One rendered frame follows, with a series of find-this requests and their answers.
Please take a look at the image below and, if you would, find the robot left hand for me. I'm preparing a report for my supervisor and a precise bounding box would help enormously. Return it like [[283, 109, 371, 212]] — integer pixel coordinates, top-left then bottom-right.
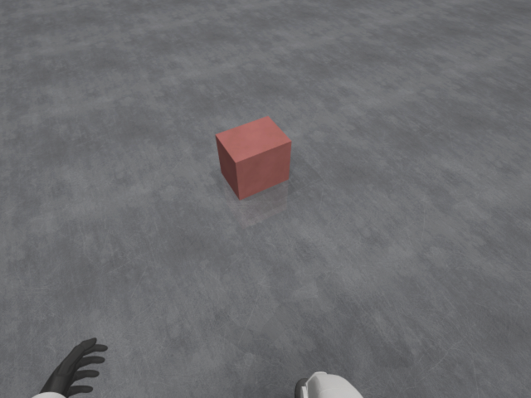
[[39, 337, 108, 398]]

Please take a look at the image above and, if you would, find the robot right shin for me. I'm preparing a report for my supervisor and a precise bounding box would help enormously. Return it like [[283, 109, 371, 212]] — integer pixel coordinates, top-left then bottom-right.
[[307, 371, 327, 382]]

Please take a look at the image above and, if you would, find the right robot thigh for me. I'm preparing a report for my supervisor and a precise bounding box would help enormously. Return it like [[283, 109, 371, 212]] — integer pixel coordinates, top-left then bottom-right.
[[300, 374, 363, 398]]

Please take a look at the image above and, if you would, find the carton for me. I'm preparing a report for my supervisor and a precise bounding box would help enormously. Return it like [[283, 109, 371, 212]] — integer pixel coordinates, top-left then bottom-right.
[[215, 116, 291, 200]]

